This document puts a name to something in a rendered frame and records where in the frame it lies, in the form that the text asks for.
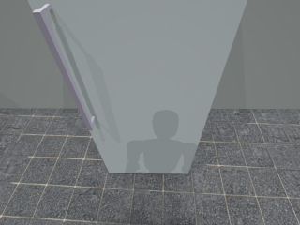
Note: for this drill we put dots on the fridge door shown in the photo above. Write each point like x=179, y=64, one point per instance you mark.
x=148, y=70

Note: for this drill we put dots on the handle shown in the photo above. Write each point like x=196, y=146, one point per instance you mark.
x=47, y=32

